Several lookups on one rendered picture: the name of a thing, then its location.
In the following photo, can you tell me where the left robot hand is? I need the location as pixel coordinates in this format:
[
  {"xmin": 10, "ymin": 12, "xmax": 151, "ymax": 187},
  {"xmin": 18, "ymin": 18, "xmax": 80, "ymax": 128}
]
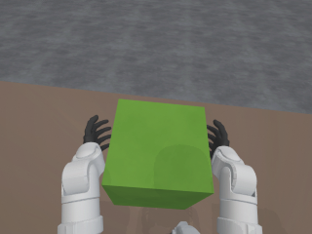
[{"xmin": 83, "ymin": 115, "xmax": 111, "ymax": 151}]

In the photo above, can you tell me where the carton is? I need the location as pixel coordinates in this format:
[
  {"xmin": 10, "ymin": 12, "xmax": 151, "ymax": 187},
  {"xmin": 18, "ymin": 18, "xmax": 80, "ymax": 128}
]
[{"xmin": 101, "ymin": 98, "xmax": 215, "ymax": 210}]

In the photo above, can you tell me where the robot right thigh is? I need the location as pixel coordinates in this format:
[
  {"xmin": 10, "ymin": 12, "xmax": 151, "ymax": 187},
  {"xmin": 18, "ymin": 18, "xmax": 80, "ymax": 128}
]
[{"xmin": 172, "ymin": 224, "xmax": 200, "ymax": 234}]

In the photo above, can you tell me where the right robot hand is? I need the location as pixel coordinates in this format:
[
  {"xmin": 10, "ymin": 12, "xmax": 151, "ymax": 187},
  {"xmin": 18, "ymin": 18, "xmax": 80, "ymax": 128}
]
[{"xmin": 207, "ymin": 119, "xmax": 230, "ymax": 160}]

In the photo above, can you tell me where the left robot forearm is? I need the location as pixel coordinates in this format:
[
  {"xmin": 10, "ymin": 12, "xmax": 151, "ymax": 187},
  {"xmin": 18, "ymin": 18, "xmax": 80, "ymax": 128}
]
[{"xmin": 58, "ymin": 142, "xmax": 105, "ymax": 234}]

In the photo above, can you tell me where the right robot forearm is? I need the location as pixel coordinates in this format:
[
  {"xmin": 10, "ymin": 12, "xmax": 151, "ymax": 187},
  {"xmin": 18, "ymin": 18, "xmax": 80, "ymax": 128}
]
[{"xmin": 211, "ymin": 145, "xmax": 263, "ymax": 234}]

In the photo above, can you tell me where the robot right shin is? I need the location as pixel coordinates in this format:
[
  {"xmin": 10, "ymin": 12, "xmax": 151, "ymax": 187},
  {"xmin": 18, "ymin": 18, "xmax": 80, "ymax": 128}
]
[{"xmin": 176, "ymin": 221, "xmax": 188, "ymax": 227}]

